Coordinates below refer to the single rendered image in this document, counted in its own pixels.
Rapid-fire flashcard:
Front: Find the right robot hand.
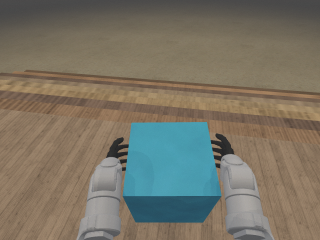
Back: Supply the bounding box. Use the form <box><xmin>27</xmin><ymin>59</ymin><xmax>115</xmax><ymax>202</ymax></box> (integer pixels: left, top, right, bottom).
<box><xmin>210</xmin><ymin>133</ymin><xmax>234</xmax><ymax>168</ymax></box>

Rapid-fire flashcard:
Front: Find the carton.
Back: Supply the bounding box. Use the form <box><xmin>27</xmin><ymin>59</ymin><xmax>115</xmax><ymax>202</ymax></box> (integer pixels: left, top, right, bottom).
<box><xmin>122</xmin><ymin>122</ymin><xmax>222</xmax><ymax>223</ymax></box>

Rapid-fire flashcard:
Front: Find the left robot hand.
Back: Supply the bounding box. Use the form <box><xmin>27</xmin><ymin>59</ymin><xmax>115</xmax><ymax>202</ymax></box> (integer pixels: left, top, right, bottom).
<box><xmin>106</xmin><ymin>137</ymin><xmax>129</xmax><ymax>171</ymax></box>

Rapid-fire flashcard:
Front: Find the robot left forearm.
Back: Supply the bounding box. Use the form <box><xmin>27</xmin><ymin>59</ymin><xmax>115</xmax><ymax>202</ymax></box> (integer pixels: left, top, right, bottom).
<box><xmin>76</xmin><ymin>157</ymin><xmax>122</xmax><ymax>240</ymax></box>

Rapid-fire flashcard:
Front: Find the robot right forearm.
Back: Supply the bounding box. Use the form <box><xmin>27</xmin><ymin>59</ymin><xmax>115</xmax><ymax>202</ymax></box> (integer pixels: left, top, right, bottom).
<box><xmin>220</xmin><ymin>154</ymin><xmax>275</xmax><ymax>240</ymax></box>

